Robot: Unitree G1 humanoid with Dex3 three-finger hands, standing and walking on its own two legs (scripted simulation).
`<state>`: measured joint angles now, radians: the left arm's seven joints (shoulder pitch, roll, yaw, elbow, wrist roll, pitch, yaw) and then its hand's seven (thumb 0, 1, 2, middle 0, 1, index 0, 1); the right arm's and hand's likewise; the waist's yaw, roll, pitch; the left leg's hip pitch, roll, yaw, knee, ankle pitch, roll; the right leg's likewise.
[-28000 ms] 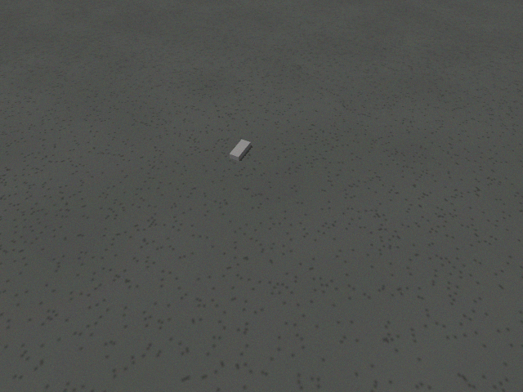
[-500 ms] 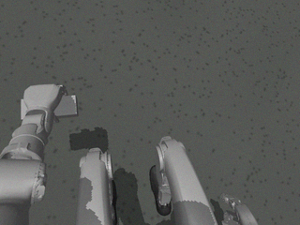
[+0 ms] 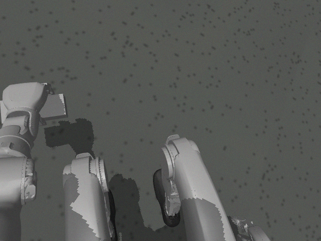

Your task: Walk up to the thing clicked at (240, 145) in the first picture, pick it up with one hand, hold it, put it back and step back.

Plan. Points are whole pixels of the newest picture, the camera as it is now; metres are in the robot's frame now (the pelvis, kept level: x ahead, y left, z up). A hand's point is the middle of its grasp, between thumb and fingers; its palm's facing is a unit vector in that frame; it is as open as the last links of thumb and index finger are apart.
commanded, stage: crouch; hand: left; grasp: from above
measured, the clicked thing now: (36, 109) +0.47 +0.26 -0.21
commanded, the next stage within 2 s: lower in 0.18 s
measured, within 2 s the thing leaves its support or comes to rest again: rests again in 1.52 s
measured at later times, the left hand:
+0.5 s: hand (41, 113) +0.46 +0.25 -0.23, palm faces -0.48 -0.05 -0.88, open 9.0 cm
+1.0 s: hand (49, 115) +0.46 +0.24 -0.29, palm faces -0.48 -0.08 -0.87, open 8.9 cm
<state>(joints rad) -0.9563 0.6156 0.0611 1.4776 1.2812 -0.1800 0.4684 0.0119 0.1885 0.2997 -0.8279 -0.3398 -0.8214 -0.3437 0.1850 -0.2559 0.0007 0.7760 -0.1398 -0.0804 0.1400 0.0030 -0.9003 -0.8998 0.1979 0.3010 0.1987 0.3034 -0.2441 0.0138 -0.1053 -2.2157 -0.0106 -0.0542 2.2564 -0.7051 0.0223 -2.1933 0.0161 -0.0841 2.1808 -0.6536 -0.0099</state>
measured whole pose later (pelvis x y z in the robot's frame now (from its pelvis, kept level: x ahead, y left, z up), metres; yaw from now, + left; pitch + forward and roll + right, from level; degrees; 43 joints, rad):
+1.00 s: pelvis +0.00 +0.00 -0.07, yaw -5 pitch +32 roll -10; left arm -1.01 0.81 0.16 1.66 1.32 -0.22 0.56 0.01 0.17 0.29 -0.86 -0.31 -0.86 -0.31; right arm 0.16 -0.30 0.13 0.74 -0.22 -0.16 0.21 0.00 -0.90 -0.90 0.20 0.30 0.20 0.30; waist -0.34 -0.04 0.06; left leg -2.36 0.00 -0.13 2.51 -0.73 0.02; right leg -2.31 0.03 -0.16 2.37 -0.64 -0.01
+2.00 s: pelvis -0.01 +0.01 -0.07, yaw -9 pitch +28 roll -14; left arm -1.06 0.97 0.12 1.81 1.32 -0.24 0.69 0.01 0.17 0.29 -0.87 -0.30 -0.86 -0.31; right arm 0.11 -0.35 0.28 0.69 -0.26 -0.27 0.31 0.00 -0.91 -0.90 0.20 0.30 0.20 0.30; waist -0.40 -0.13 0.16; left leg -2.33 0.01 -0.21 2.56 -0.74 0.03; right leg -2.26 0.05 -0.23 2.36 -0.62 0.01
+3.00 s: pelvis -0.01 +0.01 -0.07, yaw -10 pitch +28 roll -15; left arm -1.05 1.00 0.10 1.76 1.28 -0.25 0.65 0.00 -0.40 0.89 -0.14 -0.95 -0.14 -0.94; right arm 0.13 -0.35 0.31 0.66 -0.24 -0.27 0.29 0.00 -0.89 -0.90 0.20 0.30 0.20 0.30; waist -0.40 -0.14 0.19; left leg -2.33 0.01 -0.22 2.55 -0.73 0.03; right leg -2.25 0.06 -0.24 2.33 -0.60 0.01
